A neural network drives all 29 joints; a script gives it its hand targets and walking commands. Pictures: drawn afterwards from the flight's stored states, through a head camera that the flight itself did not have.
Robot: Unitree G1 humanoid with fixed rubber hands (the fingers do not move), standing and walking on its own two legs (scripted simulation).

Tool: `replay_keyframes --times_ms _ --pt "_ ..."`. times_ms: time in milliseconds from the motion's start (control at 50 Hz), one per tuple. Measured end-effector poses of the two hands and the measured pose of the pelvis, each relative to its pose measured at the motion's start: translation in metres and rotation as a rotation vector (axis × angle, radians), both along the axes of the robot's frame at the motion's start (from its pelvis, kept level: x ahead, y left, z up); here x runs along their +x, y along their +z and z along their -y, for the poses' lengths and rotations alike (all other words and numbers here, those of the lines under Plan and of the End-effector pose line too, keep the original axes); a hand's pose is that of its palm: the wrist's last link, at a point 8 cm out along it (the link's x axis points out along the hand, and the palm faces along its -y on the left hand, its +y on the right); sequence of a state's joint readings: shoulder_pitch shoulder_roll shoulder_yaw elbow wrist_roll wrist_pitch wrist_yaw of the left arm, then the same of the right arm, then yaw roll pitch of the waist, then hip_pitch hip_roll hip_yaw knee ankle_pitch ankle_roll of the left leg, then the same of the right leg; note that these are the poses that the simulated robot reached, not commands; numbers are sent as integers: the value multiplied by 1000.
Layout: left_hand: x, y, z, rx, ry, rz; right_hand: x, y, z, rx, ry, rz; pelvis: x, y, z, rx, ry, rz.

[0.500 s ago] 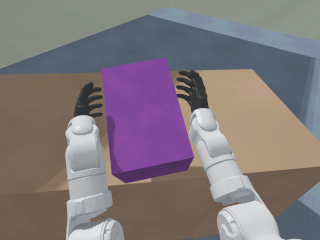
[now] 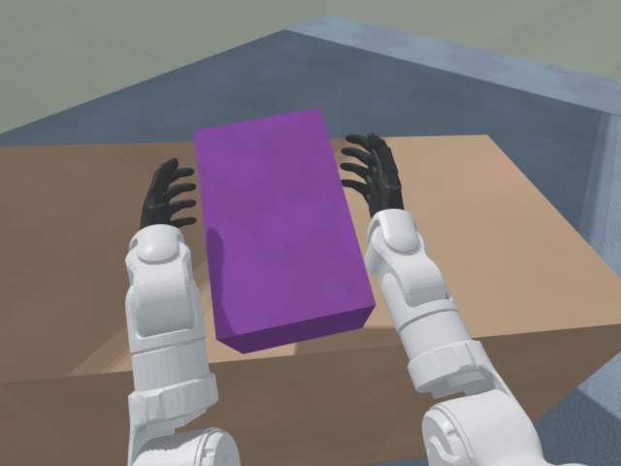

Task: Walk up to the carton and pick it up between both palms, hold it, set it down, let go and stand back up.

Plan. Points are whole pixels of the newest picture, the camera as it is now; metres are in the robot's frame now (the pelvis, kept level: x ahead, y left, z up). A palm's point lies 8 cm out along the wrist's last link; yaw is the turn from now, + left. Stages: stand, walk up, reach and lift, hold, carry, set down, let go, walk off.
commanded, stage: hold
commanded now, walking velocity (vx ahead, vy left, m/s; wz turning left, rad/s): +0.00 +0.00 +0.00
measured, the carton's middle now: (281, 232) +0.39 +0.01 +0.11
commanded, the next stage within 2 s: none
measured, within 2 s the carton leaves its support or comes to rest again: neither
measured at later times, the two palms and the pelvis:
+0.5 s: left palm (162, 230) +0.34 +0.15 +0.17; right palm (383, 202) +0.35 -0.11 +0.19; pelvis +0.00 +0.00 +0.00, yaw +0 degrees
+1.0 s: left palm (160, 231) +0.34 +0.15 +0.17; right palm (381, 202) +0.35 -0.11 +0.19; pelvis +0.00 +0.00 +0.00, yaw +0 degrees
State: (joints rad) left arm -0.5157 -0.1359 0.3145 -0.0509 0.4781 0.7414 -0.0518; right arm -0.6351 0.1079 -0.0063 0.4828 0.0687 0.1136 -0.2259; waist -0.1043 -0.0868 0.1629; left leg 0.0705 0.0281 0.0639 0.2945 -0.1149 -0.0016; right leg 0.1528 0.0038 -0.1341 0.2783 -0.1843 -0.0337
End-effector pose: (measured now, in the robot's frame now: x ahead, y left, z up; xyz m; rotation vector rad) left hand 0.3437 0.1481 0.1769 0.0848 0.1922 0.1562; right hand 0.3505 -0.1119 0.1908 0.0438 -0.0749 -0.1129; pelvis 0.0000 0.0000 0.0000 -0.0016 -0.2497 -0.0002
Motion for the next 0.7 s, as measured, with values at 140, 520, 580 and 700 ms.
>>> replay_keyframes --times_ms 140,520,580,700 --pt "1 -3 0 -3 -8 -27 1 -3 0 -2 -3 -25 -2 0 1 3 -3 5" --pt "0 -4 1 -9 -8 -14 -1 -1 1 -7 -4 -11 -3 0 1 1 -2 0" --pt "0 -4 1 -4 -6 -21 0 -3 1 -5 -3 -18 -3 0 0 3 -4 -3" --pt "1 -5 0 -5 -3 -26 1 -3 0 -3 -2 -21 -3 0 -1 2 -3 -6"
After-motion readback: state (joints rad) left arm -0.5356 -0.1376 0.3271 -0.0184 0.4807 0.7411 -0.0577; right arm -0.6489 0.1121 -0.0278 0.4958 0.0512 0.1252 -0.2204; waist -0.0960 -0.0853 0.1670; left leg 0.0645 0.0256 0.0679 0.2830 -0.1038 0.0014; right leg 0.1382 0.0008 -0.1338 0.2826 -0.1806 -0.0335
